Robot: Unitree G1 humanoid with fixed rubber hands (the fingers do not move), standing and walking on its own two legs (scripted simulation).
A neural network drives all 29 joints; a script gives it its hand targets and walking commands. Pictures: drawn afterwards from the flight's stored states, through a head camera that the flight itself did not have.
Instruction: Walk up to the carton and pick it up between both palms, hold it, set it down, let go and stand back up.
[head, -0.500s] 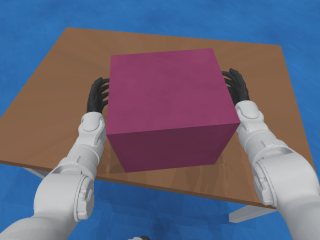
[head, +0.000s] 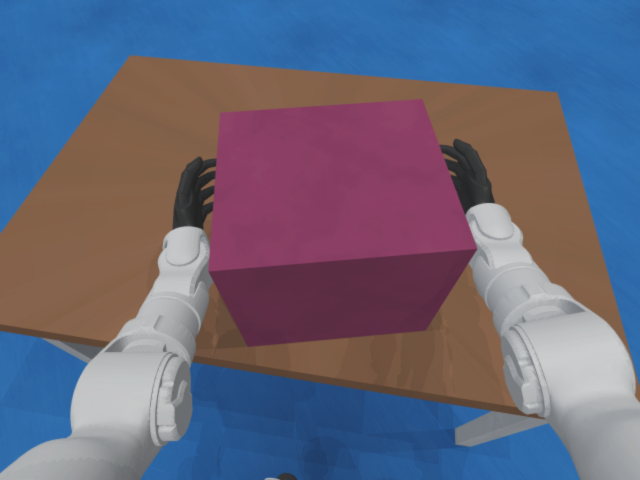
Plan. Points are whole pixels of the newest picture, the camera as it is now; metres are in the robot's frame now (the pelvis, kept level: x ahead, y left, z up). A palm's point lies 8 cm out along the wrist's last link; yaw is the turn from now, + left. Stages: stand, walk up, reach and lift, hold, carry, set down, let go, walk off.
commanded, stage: reach and lift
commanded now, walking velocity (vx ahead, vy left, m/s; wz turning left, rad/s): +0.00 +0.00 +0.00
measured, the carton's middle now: (330, 229) +0.43 +0.06 +0.01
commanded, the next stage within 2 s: none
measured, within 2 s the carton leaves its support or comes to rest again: leaves its support in 1.04 s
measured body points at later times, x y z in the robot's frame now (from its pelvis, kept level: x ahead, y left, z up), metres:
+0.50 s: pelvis +0.01 +0.00 +0.01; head +0.08 +0.01 +0.46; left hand +0.40 +0.24 +0.05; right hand +0.46 -0.12 +0.07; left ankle +0.01 +0.12 -0.73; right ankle -0.02 -0.11 -0.73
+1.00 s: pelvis +0.02 +0.01 +0.02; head +0.07 +0.02 +0.46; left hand +0.39 +0.24 +0.05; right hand +0.44 -0.12 +0.07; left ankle +0.01 +0.12 -0.73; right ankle -0.02 -0.11 -0.73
